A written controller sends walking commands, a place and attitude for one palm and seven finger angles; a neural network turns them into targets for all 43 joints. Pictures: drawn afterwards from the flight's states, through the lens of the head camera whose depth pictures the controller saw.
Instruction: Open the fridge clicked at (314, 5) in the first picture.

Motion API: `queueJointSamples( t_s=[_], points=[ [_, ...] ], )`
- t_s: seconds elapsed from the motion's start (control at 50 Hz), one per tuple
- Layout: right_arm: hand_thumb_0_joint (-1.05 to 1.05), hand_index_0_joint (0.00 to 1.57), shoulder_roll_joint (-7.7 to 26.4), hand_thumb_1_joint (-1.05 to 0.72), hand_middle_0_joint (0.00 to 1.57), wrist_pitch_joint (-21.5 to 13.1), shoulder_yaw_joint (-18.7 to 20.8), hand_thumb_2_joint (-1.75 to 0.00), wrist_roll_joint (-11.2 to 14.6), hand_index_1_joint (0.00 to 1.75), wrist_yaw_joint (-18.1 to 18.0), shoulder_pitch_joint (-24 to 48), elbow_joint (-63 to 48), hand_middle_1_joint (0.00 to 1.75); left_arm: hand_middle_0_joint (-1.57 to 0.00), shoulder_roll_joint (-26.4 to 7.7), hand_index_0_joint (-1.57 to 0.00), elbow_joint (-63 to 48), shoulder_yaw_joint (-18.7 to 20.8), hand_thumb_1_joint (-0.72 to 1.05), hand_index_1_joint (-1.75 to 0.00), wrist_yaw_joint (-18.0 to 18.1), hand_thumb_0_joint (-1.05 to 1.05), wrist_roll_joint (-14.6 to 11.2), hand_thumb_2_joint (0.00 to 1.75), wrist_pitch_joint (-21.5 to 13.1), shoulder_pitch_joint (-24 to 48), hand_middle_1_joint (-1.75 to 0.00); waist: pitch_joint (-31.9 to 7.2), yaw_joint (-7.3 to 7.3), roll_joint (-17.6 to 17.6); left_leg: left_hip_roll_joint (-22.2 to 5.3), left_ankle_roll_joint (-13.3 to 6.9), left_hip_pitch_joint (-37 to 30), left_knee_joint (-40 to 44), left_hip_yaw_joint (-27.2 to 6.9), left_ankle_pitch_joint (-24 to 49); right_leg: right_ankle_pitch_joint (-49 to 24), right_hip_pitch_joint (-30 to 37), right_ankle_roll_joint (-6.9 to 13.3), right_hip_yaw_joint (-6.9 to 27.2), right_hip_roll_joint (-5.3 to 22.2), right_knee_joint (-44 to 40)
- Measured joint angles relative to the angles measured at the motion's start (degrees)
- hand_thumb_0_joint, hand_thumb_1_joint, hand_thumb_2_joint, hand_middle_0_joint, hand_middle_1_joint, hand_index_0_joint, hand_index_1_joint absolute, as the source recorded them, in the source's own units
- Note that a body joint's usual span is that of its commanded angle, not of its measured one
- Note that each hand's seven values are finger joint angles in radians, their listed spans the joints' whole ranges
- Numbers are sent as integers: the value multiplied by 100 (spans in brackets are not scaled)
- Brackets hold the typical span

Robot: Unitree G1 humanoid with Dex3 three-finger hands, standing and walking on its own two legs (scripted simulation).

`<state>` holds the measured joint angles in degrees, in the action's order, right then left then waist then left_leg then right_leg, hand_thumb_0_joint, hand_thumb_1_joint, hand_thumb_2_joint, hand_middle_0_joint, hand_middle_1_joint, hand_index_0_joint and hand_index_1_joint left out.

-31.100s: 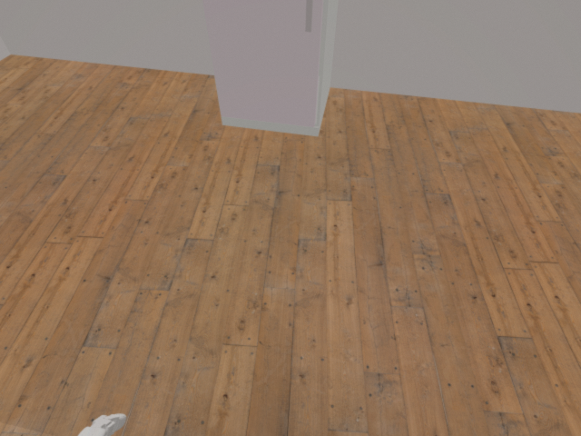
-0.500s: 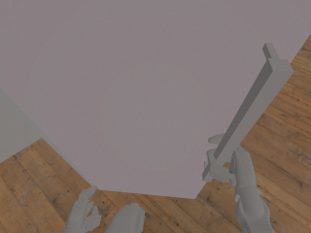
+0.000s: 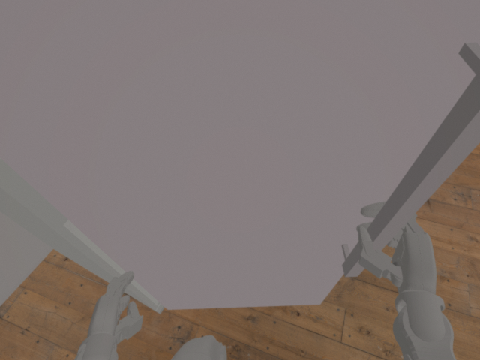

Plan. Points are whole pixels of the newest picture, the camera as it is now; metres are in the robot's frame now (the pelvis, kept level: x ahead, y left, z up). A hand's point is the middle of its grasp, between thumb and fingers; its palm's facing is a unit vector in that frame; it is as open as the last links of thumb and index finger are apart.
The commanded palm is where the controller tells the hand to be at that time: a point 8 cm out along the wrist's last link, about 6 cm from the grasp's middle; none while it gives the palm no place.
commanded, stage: walk backward, drawing the door open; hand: right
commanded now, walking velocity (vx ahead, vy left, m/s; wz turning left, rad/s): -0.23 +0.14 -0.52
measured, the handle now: (387, 203) +0.33 -0.18 +0.10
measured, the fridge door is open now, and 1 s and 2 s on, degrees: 61 71 71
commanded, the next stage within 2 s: stop walking and hold the door back in 0.18 s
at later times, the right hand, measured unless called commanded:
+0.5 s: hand (364, 334) +0.17 -0.14 +0.05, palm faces +0.50 +0.83 -0.23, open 5.9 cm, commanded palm +0.15 -0.19 +0.05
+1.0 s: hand (367, 306) +0.20 -0.14 +0.05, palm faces +0.45 +0.87 -0.19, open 5.8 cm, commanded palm +0.16 -0.20 +0.05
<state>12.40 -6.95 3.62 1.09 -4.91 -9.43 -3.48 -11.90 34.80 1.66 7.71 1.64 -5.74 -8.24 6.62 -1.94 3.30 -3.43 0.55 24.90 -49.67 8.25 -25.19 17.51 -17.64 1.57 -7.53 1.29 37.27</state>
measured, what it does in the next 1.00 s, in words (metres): steps to the left, turning right: left foot, then right foot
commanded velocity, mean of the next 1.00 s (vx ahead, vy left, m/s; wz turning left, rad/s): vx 0.07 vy -0.03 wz -0.15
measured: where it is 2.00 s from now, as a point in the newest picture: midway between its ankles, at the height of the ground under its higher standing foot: outside the picture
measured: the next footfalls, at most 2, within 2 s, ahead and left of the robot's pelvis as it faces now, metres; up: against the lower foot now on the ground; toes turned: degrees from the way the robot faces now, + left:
left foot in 0.30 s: +0.03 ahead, +0.23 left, +0.00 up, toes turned -9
right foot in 0.68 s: -0.13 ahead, +0.02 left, +0.00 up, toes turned -23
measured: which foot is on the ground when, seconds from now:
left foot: up 0.00-0.28, down 0.30-0.68, up 0.70-0.94, down 0.96-1.00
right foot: down 0.00-0.30, up 0.32-0.66, down 0.68-0.96, up 0.98-1.00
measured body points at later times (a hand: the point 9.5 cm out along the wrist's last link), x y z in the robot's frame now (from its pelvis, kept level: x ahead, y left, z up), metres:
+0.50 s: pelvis -0.07 +0.14 +0.02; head -0.04 +0.16 +0.47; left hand +0.16 +0.34 -0.10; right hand +0.14 -0.18 +0.07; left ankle -0.01 +0.24 -0.72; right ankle -0.11 +0.02 -0.64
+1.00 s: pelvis -0.13 +0.16 +0.00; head -0.09 +0.16 +0.45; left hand +0.01 +0.36 -0.14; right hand +0.17 -0.19 +0.07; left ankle -0.04 +0.24 -0.72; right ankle -0.16 +0.04 -0.71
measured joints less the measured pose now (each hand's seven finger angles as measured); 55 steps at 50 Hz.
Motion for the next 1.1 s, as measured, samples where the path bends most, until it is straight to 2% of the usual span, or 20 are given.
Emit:
queueJointSamples(
  t_s=[0.06,0.1,0.22,0.28,0.32,0.34,0.38,0.44,0.52,0.64,0.68,0.7,0.74,0.8,0.86,0.94,0.96,1.02,1.06,1.1],
  points=[
    [3,38,20,-65,37,95,18,-79,-52,140,14,40,165,131,-20,196,-20,22,-104,91,-30,-129,1,28,90,-12,11,-30,57,-59,-136,343,196,347,-1045,-431,-175,-115,74,-27,402,160,-341],
    [3,37,-10,-66,35,187,-16,-79,-50,140,9,48,267,129,-20,267,-20,5,-176,91,-30,-209,1,4,90,-28,-81,-30,38,1,-307,389,252,382,-1007,-514,62,-383,125,-149,647,316,-683],
    [4,41,-39,-66,33,248,86,-79,234,140,-36,-90,411,121,-20,389,-21,-48,-376,91,-30,-289,1,-79,90,-49,-355,-30,-113,172,-587,304,312,-372,563,-710,126,-755,-27,-482,1183,550,-971],
    [3,43,62,-64,35,234,281,-80,371,140,-51,-152,411,119,-21,419,-21,-44,-407,90,-31,-316,1,-95,90,-76,-431,-30,-233,204,-551,287,318,-1068,1873,-695,704,-713,-349,-636,1423,467,-667],
    [2,42,19,-63,36,188,408,-80,292,140,-108,-95,500,121,-21,285,-21,72,-376,90,-31,-326,1,-124,90,-34,-300,-30,-196,248,-675,330,129,-1025,1906,-597,952,38,-749,-531,1540,409,125],
    [2,42,-21,-62,36,137,414,-80,298,140,-117,-5,673,120,-21,194,-21,201,-322,90,-31,-304,1,-127,90,-9,-225,-30,-176,270,-713,295,51,-946,1761,-553,900,530,-986,-484,1540,253,851],
    [2,42,-97,-62,36,14,358,-80,297,140,-151,265,1149,119,-21,12,-21,434,-221,90,-31,-228,1,-123,90,52,-167,-30,-176,364,-664,127,-25,-919,1671,-521,848,862,-1311,-455,1335,-94,2235],
    [2,43,-113,-61,36,-192,287,-81,238,140,-133,845,2058,118,-20,-239,-21,629,-159,91,-30,-111,1,-158,90,180,-150,-30,-213,363,-585,-107,-44,-1003,1743,-363,926,712,-1335,-444,910,-305,3006],
    [2,44,-89,-61,36,-275,215,-81,180,140,-160,1700,3092,118,-20,-486,-20,589,-77,91,-30,-64,1,-194,90,286,-156,-30,-278,314,-496,-264,-65,-961,1812,-149,1080,558,-890,-358,630,-282,2396],
    [3,45,-60,-62,33,-208,76,-81,25,140,-182,2776,3923,123,-20,-631,-20,433,10,91,-30,-102,1,-219,90,251,-209,-30,-330,302,-276,-354,-67,-591,1836,-26,1369,720,111,-154,391,-143,271],
    [4,45,-34,-62,33,-236,3,-81,28,140,-143,3075,4113,126,-20,-636,-20,394,6,91,-30,-115,1,-211,90,215,-255,-30,-363,284,-238,-345,-30,-351,1602,-52,1290,438,528,-28,334,-122,-694],
    [4,45,10,-62,33,-258,-23,-81,40,140,-135,3238,4232,127,-20,-579,-20,398,7,91,-30,-113,1,-208,90,198,-245,-30,-288,271,-174,-327,0,-232,1344,-173,931,27,516,4,303,-149,-762],
    [4,45,59,-63,33,-319,-26,-81,90,140,-157,3444,4532,128,-20,-432,-20,409,-42,91,-30,-107,1,-258,90,178,-288,-30,-181,220,-208,-113,17,60,394,-392,196,-137,494,13,284,-103,-680],
    [4,44,37,-64,31,-437,18,-79,128,140,-96,3759,5098,124,-20,-175,-20,515,-171,91,-30,-94,1,-346,90,194,-549,-30,-161,123,-378,150,54,356,-588,-434,161,-211,511,32,439,17,-829],
    [4,45,27,-65,29,-396,3,-78,168,140,-6,4137,5501,121,-20,37,-20,696,-332,91,-30,-107,1,-383,90,227,-839,-30,-106,234,-435,204,71,212,-184,-364,253,-272,507,-38,496,92,-876],
    [4,45,161,-64,30,-404,168,-79,221,140,175,4406,5806,120,-21,135,-21,895,-420,92,-31,-76,1,-378,90,213,-1063,-30,-81,306,-437,238,41,-524,1337,-347,467,-6,321,-162,420,124,-390],
    [4,45,215,-63,31,-406,257,-79,216,140,210,4445,5846,119,-21,98,-21,929,-428,92,-31,-86,1,-373,90,207,-1070,-30,-90,290,-442,254,-41,-638,1633,-389,805,133,210,-190,397,135,-134],
    [4,45,293,-62,33,-434,565,-80,192,140,177,4498,5973,119,-21,-113,-21,1064,-287,92,-31,-135,1,-389,90,235,-877,-30,44,21,-630,319,-249,-571,1391,-340,1140,939,-227,-173,630,71,1061],
    [4,45,297,-62,32,-440,706,-80,181,140,145,4504,6051,118,-21,-243,-21,1102,-200,92,-31,-150,1,-400,90,208,-808,-30,91,-75,-583,267,-243,-643,1432,-395,1091,1048,-496,-198,676,-43,1770],
    [4,45,302,-63,31,-477,812,-79,113,140,158,4504,6133,118,-21,-373,-21,1090,-175,92,-30,-141,1,-385,90,172,-777,-30,89,-142,-499,218,-205,-722,1563,-451,1137,914,-640,-221,629,-35,1944]
  ],
)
